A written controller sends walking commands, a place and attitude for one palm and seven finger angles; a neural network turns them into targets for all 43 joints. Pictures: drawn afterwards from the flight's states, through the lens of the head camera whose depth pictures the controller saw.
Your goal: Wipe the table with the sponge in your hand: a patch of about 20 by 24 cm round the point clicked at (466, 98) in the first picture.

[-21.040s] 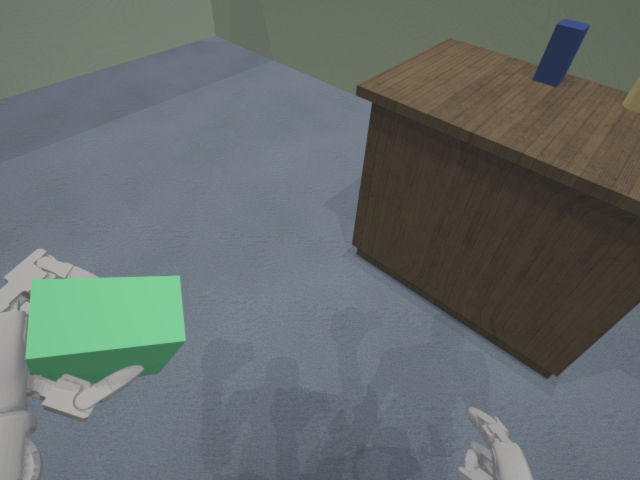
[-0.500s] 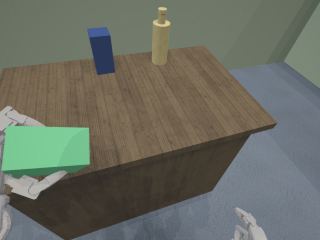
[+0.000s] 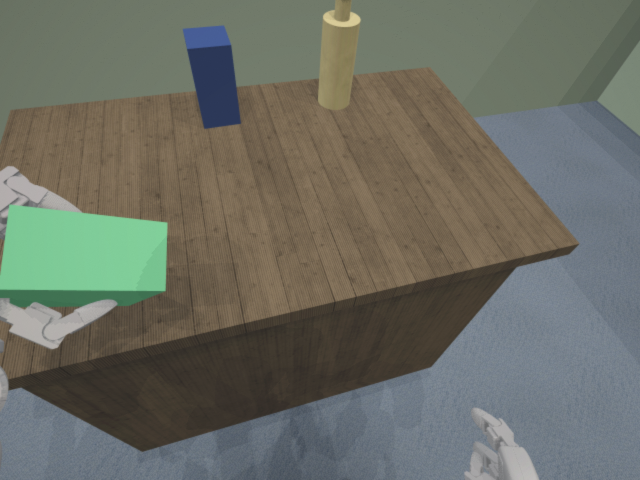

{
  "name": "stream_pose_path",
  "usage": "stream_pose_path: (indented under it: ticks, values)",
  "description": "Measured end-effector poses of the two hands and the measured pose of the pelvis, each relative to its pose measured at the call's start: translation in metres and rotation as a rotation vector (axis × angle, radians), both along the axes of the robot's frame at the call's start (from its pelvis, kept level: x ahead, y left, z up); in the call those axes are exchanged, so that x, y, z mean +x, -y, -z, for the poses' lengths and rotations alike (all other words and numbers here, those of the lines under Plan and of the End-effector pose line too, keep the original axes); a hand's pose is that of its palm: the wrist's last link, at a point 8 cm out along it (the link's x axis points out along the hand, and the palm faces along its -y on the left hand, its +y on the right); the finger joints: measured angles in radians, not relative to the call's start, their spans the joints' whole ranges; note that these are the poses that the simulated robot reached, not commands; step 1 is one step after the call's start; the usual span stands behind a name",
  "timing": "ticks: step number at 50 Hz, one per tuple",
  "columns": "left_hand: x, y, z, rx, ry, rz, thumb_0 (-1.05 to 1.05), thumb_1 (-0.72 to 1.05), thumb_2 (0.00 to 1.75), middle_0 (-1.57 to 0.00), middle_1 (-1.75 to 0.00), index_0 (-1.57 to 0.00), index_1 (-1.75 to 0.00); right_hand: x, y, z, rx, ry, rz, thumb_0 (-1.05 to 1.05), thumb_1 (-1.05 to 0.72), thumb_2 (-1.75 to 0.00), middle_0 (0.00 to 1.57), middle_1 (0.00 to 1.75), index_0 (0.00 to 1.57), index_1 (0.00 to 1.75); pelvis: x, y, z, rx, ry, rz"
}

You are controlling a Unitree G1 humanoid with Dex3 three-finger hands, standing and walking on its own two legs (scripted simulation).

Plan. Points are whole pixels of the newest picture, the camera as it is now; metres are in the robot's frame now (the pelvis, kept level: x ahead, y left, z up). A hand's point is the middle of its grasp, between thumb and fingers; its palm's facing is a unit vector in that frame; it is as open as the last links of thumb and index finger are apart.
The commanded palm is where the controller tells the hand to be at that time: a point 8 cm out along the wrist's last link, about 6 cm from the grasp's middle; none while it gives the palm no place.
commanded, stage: come to a stop and stand still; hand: left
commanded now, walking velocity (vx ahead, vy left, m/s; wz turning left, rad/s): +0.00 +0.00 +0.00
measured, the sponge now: (103, 267) +0.26 +0.25 +0.15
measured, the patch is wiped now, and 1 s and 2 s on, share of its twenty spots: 0.00 0.00 0.00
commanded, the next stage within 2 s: look again from close up in 0.66 s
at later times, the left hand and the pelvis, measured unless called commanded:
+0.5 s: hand (33, 273) +0.24 +0.29 +0.17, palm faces +0.42 -0.85 -0.32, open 10.6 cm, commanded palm +0.18 +0.32 +0.18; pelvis +0.02 +0.04 +0.00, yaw +0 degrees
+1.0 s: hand (32, 302) +0.21 +0.28 +0.17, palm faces +0.38 -0.85 -0.37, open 10.6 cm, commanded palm +0.16 +0.31 +0.18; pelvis +0.00 +0.03 +0.00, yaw +0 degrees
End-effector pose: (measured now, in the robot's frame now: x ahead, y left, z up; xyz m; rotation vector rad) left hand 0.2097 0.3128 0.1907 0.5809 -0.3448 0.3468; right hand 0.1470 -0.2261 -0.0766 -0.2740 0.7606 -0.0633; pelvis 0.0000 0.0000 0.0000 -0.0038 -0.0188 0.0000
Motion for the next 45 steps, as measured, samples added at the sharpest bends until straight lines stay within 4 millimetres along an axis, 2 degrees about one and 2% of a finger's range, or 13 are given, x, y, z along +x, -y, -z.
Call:
stream_pose_path:
  ticks: [3,8,10,14,19,22,27,32,38,45]
  values:
    - [0.016,-0.010,-0.006,-0.034,0.022,-0.030,-0.01,-0.54,1.02,-0.68,-1.37,-0.69,-1.36,0.006,-0.005,-0.001,0.037,0.038,0.023,0.01,-0.90,-0.90,0.20,0.30,0.20,0.30,0.005,-0.008,0.000,-0.002,-0.001,0.018]
    - [0.016,0.020,0.007,-0.067,-0.058,0.103,-0.01,-0.54,1.02,-0.68,-1.37,-0.68,-1.36,0.017,-0.017,-0.002,0.088,0.092,0.075,0.01,-0.90,-0.90,0.20,0.30,0.20,0.30,0.019,-0.024,0.000,-0.007,-0.003,0.032]
    - [0.012,0.025,0.015,-0.072,-0.100,0.146,-0.01,-0.54,1.02,-0.68,-1.37,-0.69,-1.36,0.021,-0.022,-0.003,0.087,0.088,0.084,0.01,-0.90,-0.90,0.20,0.30,0.20,0.30,0.022,-0.027,0.000,-0.007,-0.002,0.030]
    - [0.004,0.007,0.029,-0.080,-0.143,0.112,-0.01,-0.54,1.02,-0.68,-1.37,-0.69,-1.36,0.030,-0.032,-0.007,0.063,0.072,0.067,0.01,-0.90,-0.90,0.20,0.30,0.20,0.30,0.026,-0.029,0.000,-0.008,0.002,0.018]
    - [-0.004,-0.023,0.027,-0.112,-0.084,-0.006,-0.01,-0.54,1.02,-0.68,-1.37,-0.69,-1.36,0.045,-0.043,-0.014,0.033,0.087,0.004,0.01,-0.90,-0.90,0.20,0.30,0.20,0.30,0.024,-0.034,0.001,-0.014,0.016,0.004]
    - [-0.009,-0.024,0.019,-0.147,-0.017,-0.021,-0.01,-0.54,1.02,-0.68,-1.37,-0.69,-1.36,0.054,-0.050,-0.019,0.030,0.114,-0.030,0.01,-0.90,-0.90,0.20,0.30,0.20,0.30,0.022,-0.039,0.001,-0.016,0.025,0.001]
    - [-0.011,-0.014,0.012,-0.169,0.037,0.025,-0.01,-0.54,1.02,-0.68,-1.36,-0.69,-1.36,0.063,-0.061,-0.025,0.050,0.159,-0.050,0.01,-0.90,-0.90,0.20,0.30,0.20,0.30,0.020,-0.043,0.001,-0.018,0.036,0.002]
    - [-0.011,-0.016,0.017,-0.162,-0.001,0.034,-0.01,-0.54,1.02,-0.68,-1.36,-0.69,-1.36,0.056,-0.066,-0.028,0.068,0.167,-0.034,0.01,-0.90,-0.90,0.20,0.30,0.20,0.30,0.015,-0.043,0.000,-0.019,0.037,0.004]
    - [-0.019,-0.019,0.026,-0.173,-0.050,0.010,-0.01,-0.54,1.02,-0.68,-1.36,-0.69,-1.36,0.034,-0.058,-0.024,0.049,0.122,-0.013,0.01,-0.90,-0.90,0.20,0.30,0.20,0.30,0.008,-0.040,-0.001,-0.017,0.039,0.006]
    - [-0.031,-0.009,0.017,-0.150,-0.023,0.034,-0.01,-0.54,1.02,-0.68,-1.36,-0.69,-1.36,0.010,-0.043,-0.016,0.021,0.069,0.007,0.01,-0.90,-0.90,0.20,0.30,0.20,0.30,0.001,-0.038,-0.001,-0.013,0.046,0.002]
